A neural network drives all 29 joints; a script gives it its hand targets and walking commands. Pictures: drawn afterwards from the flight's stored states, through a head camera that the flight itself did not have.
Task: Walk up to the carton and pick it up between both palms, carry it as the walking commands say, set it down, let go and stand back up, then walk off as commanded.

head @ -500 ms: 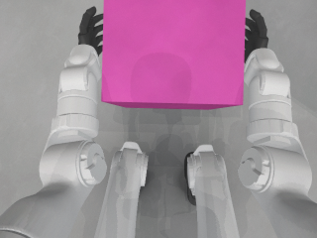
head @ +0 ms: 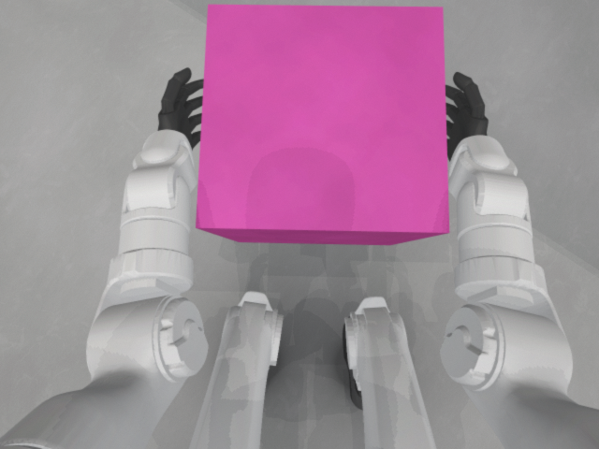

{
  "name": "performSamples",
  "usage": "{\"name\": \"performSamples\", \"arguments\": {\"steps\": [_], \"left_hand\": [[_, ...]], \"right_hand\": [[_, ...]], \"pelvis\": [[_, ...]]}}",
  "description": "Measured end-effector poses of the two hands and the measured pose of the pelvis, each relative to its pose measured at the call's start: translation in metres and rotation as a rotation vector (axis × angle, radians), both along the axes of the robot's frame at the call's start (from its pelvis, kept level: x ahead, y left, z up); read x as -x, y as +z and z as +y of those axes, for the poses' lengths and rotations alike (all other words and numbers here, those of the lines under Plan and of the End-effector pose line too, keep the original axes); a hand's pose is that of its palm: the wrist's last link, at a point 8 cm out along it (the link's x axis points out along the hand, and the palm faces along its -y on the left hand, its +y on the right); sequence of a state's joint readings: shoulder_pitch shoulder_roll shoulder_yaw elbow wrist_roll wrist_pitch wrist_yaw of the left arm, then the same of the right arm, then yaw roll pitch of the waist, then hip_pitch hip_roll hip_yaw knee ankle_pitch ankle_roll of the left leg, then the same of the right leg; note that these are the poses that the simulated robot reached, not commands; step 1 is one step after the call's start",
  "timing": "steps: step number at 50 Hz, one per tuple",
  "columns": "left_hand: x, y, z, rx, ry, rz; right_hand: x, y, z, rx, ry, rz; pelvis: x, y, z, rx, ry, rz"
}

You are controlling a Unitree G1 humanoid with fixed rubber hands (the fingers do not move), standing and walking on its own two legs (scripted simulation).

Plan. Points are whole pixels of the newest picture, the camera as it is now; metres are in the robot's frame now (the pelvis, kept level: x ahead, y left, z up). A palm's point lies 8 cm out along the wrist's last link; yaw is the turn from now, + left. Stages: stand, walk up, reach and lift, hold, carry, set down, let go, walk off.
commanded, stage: reach and lift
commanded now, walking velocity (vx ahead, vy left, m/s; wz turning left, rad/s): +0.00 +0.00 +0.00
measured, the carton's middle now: (318, 150) +0.50 +0.00 -0.13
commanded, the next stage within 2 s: none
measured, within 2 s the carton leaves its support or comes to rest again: neither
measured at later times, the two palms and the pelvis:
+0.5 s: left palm (151, 125) +0.47 +0.18 +0.01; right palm (497, 131) +0.48 -0.17 +0.01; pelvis +0.02 +0.00 +0.07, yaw +0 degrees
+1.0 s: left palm (109, 109) +0.45 +0.18 +0.08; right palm (551, 117) +0.46 -0.17 +0.08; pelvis +0.04 +0.00 +0.13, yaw +0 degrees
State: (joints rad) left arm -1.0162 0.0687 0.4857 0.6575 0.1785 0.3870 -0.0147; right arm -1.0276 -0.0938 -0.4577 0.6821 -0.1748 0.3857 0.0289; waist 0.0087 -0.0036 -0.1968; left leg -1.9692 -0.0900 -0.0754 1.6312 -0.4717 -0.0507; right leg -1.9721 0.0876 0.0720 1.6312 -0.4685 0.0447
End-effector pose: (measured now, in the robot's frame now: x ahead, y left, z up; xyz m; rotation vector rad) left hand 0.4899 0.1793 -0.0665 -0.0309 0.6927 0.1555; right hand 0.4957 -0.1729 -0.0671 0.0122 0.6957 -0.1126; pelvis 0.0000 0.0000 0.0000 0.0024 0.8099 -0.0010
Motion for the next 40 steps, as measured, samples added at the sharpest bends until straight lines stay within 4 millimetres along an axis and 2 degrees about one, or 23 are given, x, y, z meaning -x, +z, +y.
{"name": "performSamples", "arguments": {"steps": [40], "left_hand": [[0.032,0.12,0.0,0.002,-0.001,0.008]], "right_hand": [[0.032,0.119,0.0,-0.005,0.001,0.009]], "pelvis": [[-0.033,0.106,0.001,0.004,-0.003,-0.123]]}}
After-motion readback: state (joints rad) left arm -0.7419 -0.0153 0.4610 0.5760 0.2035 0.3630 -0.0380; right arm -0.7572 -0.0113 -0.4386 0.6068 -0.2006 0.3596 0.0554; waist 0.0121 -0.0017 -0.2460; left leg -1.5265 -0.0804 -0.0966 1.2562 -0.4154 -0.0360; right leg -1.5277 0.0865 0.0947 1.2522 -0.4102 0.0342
